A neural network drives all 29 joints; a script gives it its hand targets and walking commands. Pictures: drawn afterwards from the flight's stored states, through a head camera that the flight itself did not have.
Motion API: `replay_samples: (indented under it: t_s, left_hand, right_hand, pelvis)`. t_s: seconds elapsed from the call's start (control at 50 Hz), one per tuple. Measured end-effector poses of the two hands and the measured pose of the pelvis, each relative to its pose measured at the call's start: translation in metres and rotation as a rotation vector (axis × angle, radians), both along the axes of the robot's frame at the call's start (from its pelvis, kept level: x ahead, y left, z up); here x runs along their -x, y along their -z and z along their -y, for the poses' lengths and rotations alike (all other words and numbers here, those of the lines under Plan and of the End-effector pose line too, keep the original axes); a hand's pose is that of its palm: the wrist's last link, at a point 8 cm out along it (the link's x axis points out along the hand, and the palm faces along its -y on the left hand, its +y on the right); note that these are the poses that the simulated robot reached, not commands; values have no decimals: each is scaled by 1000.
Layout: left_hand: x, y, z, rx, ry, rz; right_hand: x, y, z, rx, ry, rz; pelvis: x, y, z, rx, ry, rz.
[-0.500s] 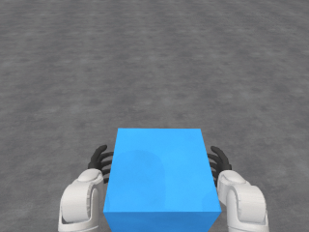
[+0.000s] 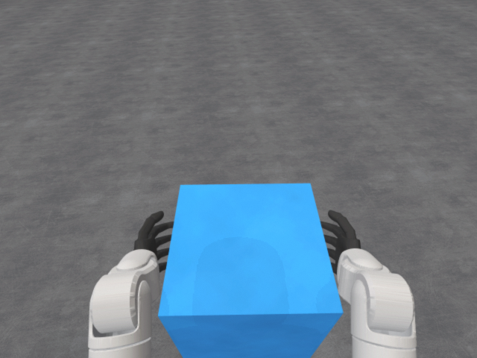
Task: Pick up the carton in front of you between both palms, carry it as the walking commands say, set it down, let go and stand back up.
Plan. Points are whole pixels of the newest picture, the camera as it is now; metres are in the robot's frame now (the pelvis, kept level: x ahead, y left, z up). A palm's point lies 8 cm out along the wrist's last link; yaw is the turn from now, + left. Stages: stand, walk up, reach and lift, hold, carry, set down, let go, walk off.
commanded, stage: carry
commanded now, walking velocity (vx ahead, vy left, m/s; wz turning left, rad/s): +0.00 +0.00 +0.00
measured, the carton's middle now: (246, 277) +0.27 +0.00 +0.02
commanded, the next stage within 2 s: hold in 1.30 s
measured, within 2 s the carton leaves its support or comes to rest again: neither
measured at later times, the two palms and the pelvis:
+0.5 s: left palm (138, 264) +0.28 +0.17 +0.06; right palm (324, 259) +0.28 -0.13 +0.06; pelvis +0.02 +0.02 -0.01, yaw +1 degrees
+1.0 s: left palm (137, 283) +0.26 +0.18 +0.03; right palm (322, 278) +0.26 -0.12 +0.03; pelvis -0.03 +0.02 +0.00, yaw +1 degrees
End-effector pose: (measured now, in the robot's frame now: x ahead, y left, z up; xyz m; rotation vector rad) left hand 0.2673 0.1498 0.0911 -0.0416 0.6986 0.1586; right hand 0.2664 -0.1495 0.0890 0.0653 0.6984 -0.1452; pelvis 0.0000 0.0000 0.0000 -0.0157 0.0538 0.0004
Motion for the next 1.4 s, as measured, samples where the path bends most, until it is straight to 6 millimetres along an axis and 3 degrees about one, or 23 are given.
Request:
replay_samples:
  t_s: [0.14,0.36,0.74,0.94,1.3,1.4]
  left_hand:
    - [-20,5,-11,12,-11,-5]
    - [-21,16,-22,3,-18,-22]
    - [7,42,-24,-52,24,-10]
    - [8,59,-26,-67,37,5]
    - [18,56,-30,-66,35,31]
    - [28,55,-35,-75,30,26]
  right_hand:
    - [-24,1,-10,17,-14,-5]
    - [-28,13,-22,25,-33,-21]
    - [1,41,-24,70,-64,-8]
    - [2,57,-26,89,-80,8]
    - [13,54,-29,85,-71,33]
    - [21,55,-34,93,-90,30]
  pelvis:
    - [-24,3,-7,-2,-7,-14]
    - [-31,6,-15,-4,-18,-11]
    - [1,5,-18,-7,-17,27]
    - [22,3,-20,-13,-15,33]
    - [33,4,-24,-13,-14,31]
    - [37,-3,-25,-7,-60,116]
